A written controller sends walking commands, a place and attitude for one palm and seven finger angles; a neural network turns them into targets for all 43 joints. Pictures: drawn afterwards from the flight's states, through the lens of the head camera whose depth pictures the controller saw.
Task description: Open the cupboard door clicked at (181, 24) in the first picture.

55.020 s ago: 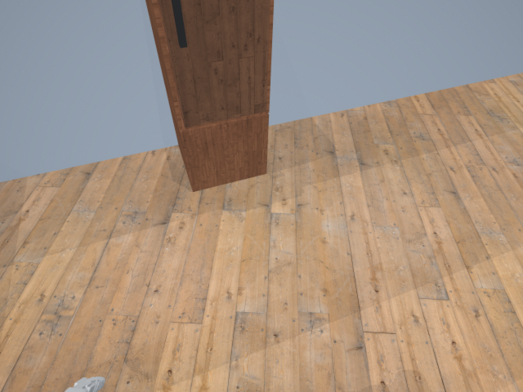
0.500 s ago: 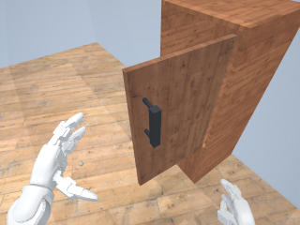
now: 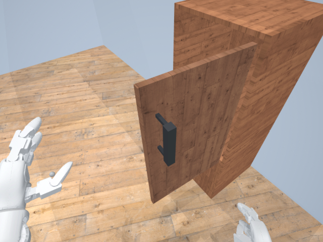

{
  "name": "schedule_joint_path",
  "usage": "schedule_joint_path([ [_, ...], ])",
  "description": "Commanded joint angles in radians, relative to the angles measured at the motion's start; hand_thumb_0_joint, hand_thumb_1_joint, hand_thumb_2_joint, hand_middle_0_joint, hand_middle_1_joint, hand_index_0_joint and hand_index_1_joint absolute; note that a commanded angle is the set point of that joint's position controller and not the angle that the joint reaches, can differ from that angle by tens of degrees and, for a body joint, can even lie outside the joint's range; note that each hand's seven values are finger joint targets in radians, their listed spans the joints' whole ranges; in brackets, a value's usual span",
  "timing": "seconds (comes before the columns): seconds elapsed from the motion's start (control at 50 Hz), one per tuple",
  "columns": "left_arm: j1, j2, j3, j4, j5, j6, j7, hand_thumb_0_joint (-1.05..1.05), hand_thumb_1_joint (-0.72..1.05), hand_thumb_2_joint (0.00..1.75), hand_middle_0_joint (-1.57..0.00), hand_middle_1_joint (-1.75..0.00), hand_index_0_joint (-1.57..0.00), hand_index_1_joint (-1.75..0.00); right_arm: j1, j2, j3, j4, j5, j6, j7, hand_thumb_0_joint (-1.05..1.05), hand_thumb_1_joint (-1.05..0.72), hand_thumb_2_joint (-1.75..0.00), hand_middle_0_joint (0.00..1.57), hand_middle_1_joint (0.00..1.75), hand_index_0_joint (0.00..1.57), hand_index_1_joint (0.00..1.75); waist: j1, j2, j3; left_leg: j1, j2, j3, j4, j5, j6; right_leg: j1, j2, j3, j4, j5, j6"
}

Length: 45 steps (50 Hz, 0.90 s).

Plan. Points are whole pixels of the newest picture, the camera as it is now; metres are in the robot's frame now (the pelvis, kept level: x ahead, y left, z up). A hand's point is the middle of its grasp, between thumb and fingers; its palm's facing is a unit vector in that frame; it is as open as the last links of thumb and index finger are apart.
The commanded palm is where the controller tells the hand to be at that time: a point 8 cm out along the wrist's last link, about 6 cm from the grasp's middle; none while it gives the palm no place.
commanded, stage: draw the hand back to the body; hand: left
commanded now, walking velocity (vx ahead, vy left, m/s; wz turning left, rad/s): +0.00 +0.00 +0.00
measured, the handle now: (164, 140) +0.35 +0.04 +0.08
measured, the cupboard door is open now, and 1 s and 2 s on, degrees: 86 86 86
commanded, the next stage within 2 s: step back with the hand held close in 0.52 s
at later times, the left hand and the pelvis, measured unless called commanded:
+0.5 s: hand (41, 174) +0.19 +0.25 +0.15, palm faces +0.46 -0.80 -0.39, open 7.4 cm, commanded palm +0.13 +0.29 +0.17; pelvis +0.00 -0.01 +0.00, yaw +0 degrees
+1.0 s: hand (35, 186) +0.17 +0.26 +0.14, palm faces +0.36 -0.79 -0.50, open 7.4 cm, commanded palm +0.10 +0.30 +0.17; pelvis -0.04 +0.00 -0.01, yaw -1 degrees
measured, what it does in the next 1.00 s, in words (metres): stands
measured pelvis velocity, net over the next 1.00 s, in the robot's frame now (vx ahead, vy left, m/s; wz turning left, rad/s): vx -0.04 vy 0.00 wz -0.01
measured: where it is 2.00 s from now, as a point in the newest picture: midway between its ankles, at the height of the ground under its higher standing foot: outside the picture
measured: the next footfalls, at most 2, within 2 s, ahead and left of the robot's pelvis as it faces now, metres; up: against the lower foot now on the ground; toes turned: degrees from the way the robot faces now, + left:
none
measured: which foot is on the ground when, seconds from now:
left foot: down 0.00-1.00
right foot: down 0.00-1.00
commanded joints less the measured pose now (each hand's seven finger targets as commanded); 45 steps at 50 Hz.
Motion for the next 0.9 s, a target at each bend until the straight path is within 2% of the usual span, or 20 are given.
schedule_joint_path([
  [0.0,-0.078,0.177,0.147,-0.215,-0.002,-0.068,0.023,0.00,0.69,0.81,-0.19,-0.30,-0.19,-0.30,-0.123,-0.109,-0.043,-0.161,0.003,-0.056,-0.009,0.00,-0.90,-0.90,0.20,0.30,0.20,0.30,0.002,0.015,-0.091,-0.120,0.029,-0.011,-0.080,0.363,-0.025,0.158,-0.004,0.019,-0.032,0.185,-0.010],
  [0.06,-0.080,0.217,0.199,-0.204,-0.005,-0.067,0.027,0.00,0.80,0.86,-0.20,-0.30,-0.20,-0.30,-0.127,-0.115,-0.047,-0.155,0.004,-0.053,-0.009,0.00,-0.90,-0.90,0.20,0.30,0.20,0.30,0.007,0.007,-0.088,-0.120,0.031,-0.014,-0.081,0.372,-0.029,0.164,-0.002,0.019,-0.036,0.192,-0.011],
  [0.12,-0.087,0.212,0.213,-0.193,-0.012,-0.067,0.027,0.00,0.90,0.90,-0.20,-0.30,-0.20,-0.30,-0.125,-0.110,-0.048,-0.153,0.005,-0.048,-0.009,0.00,-0.90,-0.90,0.20,0.30,0.20,0.30,0.006,0.005,-0.082,-0.121,0.029,-0.009,-0.087,0.353,-0.026,0.161,-0.003,0.021,-0.045,0.183,-0.009],
  [0.2,-0.091,0.168,0.163,-0.168,-0.011,-0.067,0.022,0.00,0.90,0.90,-0.20,-0.30,-0.20,-0.30,-0.127,-0.115,-0.050,-0.150,0.006,-0.048,-0.007,0.00,-0.90,-0.90,0.20,0.30,0.20,0.30,-0.004,0.008,-0.044,-0.127,0.027,-0.008,-0.098,0.302,-0.020,0.139,-0.004,0.017,-0.058,0.143,-0.007],
  [0.24,-0.110,0.183,0.170,-0.189,-0.009,-0.069,0.024,0.00,0.90,0.90,-0.20,-0.30,-0.20,-0.30,-0.130,-0.119,-0.054,-0.154,0.006,-0.047,-0.007,0.00,-0.90,-0.90,0.20,0.30,0.20,0.30,-0.003,-0.013,-0.074,-0.119,0.026,-0.011,-0.099,0.292,-0.017,0.150,-0.001,0.020,-0.058,0.136,-0.006],
  [0.26,-0.108,0.211,0.192,-0.185,-0.008,-0.069,0.028,0.00,0.90,0.90,-0.20,-0.30,-0.20,-0.30,-0.134,-0.122,-0.054,-0.151,0.006,-0.049,-0.010,0.00,-0.90,-0.90,0.20,0.30,0.20,0.30,0.001,0.004,-0.069,-0.117,0.025,-0.009,-0.097,0.280,-0.017,0.152,-0.003,0.023,-0.060,0.134,-0.008],
  [0.32,-0.114,0.193,0.177,-0.204,-0.006,-0.071,0.029,0.00,0.90,0.90,-0.20,-0.30,-0.20,-0.30,-0.133,-0.114,-0.050,-0.152,0.005,-0.053,-0.011,0.00,-0.90,-0.90,0.20,0.30,0.20,0.30,0.000,0.018,-0.079,-0.116,0.021,-0.010,-0.100,0.274,-0.018,0.155,-0.003,0.022,-0.062,0.126,-0.007],
  [0.36,-0.117,0.231,0.210,-0.202,-0.004,-0.072,0.035,0.00,0.90,0.90,-0.20,-0.30,-0.20,-0.30,-0.137,-0.117,-0.051,-0.148,0.003,-0.059,-0.014,0.00,-0.90,-0.90,0.20,0.30,0.20,0.30,0.005,0.026,-0.071,-0.122,0.019,-0.010,-0.098,0.258,-0.019,0.158,-0.004,0.026,-0.066,0.121,-0.010],
  [0.42,-0.095,0.197,0.189,-0.185,-0.008,-0.073,0.031,0.00,0.90,0.90,-0.20,-0.30,-0.20,-0.30,-0.137,-0.108,-0.050,-0.150,0.003,-0.060,-0.013,0.00,-0.90,-0.90,0.20,0.30,0.20,0.30,0.003,-0.010,-0.062,-0.124,0.019,-0.005,-0.099,0.260,-0.015,0.154,-0.002,0.027,-0.071,0.126,-0.007],
  [0.5,-0.099,0.196,0.187,-0.195,-0.004,-0.078,0.030,0.00,0.90,0.90,-0.20,-0.30,-0.20,-0.30,-0.133,-0.110,-0.049,-0.144,0.003,-0.065,-0.010,0.00,-0.90,-0.90,0.20,0.30,0.20,0.30,0.001,0.031,-0.063,-0.123,0.020,-0.007,-0.099,0.274,-0.019,0.155,-0.003,0.024,-0.067,0.134,-0.010],
  [0.56,-0.085,0.210,0.199,-0.182,-0.004,-0.076,0.029,0.00,0.90,0.90,-0.20,-0.30,-0.20,-0.30,-0.133,-0.115,-0.054,-0.142,0.003,-0.065,-0.008,0.00,-0.90,-0.90,0.20,0.30,0.20,0.30,0.006,0.005,-0.070,-0.122,0.022,-0.006,-0.095,0.285,-0.019,0.162,-0.002,0.027,-0.066,0.145,-0.009],
  [0.6,-0.082,0.187,0.183,-0.165,-0.009,-0.074,0.026,0.00,0.90,0.90,-0.20,-0.30,-0.20,-0.30,-0.136,-0.108,-0.054,-0.145,0.005,-0.061,-0.008,0.00,-0.90,-0.90,0.20,0.30,0.20,0.30,0.001,-0.021,-0.050,-0.125,0.022,-0.002,-0.100,0.264,-0.015,0.148,-0.002,0.027,-0.073,0.131,-0.005],
  [0.62,-0.168,0.225,0.204,-0.223,-0.009,-0.082,0.029,0.00,0.90,0.90,-0.20,-0.30,-0.20,-0.30,-0.143,-0.112,-0.054,-0.148,0.006,-0.063,-0.009,0.00,-0.90,-0.90,0.20,0.30,0.20,0.30,-0.002,-0.014,-0.075,-0.115,0.019,-0.002,-0.096,0.248,-0.012,0.151,-0.003,0.035,-0.077,0.121,-0.005],
  [0.64,-0.231,0.357,0.347,-0.257,-0.009,-0.126,0.033,0.00,0.90,0.90,-0.20,-0.30,-0.20,-0.30,-0.109,-0.148,-0.058,-0.182,0.014,-0.042,-0.008,0.00,-0.90,-0.90,0.20,0.30,0.20,0.30,-0.048,-0.040,0.006,-0.209,0.033,-0.022,-0.061,0.150,0.008,0.054,-0.042,0.127,-0.118,0.151,-0.009],
  [0.66,-0.211,0.359,0.353,-0.212,-0.003,-0.142,0.027,0.00,0.90,0.90,-0.20,-0.30,-0.20,-0.30,-0.107,-0.133,-0.056,-0.165,0.011,-0.028,-0.009,0.00,-0.90,-0.90,0.20,0.30,0.20,0.30,-0.046,-0.060,0.002,-0.219,0.027,-0.039,-0.051,0.112,0.008,0.049,-0.067,0.128,-0.125,0.140,-0.016],
  [0.68,-0.081,0.251,0.278,-0.148,-0.004,-0.139,0.015,0.00,0.90,0.90,-0.20,-0.30,-0.20,-0.30,-0.109,-0.129,-0.060,-0.170,0.009,-0.019,-0.007,0.00,-0.90,-0.90,0.20,0.30,0.20,0.30,-0.051,-0.079,-0.029,-0.197,0.027,-0.030,-0.028,0.138,0.009,0.035,-0.080,0.131,-0.120,0.149,-0.017],
  [0.72,-0.001,0.202,0.227,-0.159,-0.004,-0.138,0.008,0.00,0.90,0.90,-0.20,-0.30,-0.20,-0.30,-0.107,-0.141,-0.063,-0.183,0.007,-0.005,0.001,0.00,-0.90,-0.90,0.20,0.30,0.20,0.30,-0.056,-0.037,-0.086,-0.187,0.034,-0.019,-0.013,0.187,0.005,0.039,-0.089,0.121,-0.096,0.193,-0.017],
  [0.76,0.031,0.222,0.241,-0.181,-0.003,-0.139,0.016,0.00,0.90,0.90,-0.20,-0.30,-0.20,-0.30,-0.110,-0.150,-0.070,-0.185,0.008,0.007,-0.002,0.00,-0.90,-0.90,0.20,0.30,0.20,0.30,-0.054,-0.009,-0.130,-0.200,0.047,-0.028,-0.015,0.251,0.001,0.069,-0.090,0.101,-0.053,0.272,-0.016],
  [0.82,0.063,0.248,0.266,-0.223,-0.003,-0.132,0.027,0.00,0.90,0.90,-0.20,-0.30,-0.20,-0.30,-0.105,-0.147,-0.078,-0.208,0.014,0.027,-0.006,0.00,-0.90,-0.90,0.20,0.30,0.20,0.30,-0.056,-0.065,-0.189,-0.217,0.060,-0.030,0.005,0.318,-0.001,0.087,-0.086,0.093,-0.001,0.350,-0.007],
  [0.88,0.071,0.283,0.301,-0.257,-0.003,-0.132,0.043,0.00,0.90,0.90,-0.20,-0.30,-0.20,-0.30,-0.108,-0.139,-0.082,-0.217,0.016,0.041,-0.016,0.00,-0.90,-0.90,0.20,0.30,0.20,0.30,-0.057,-0.062,-0.191,-0.257,0.060,-0.042,0.017,0.302,-0.002,0.082,-0.098,0.104,0.027,0.359,-0.013],
])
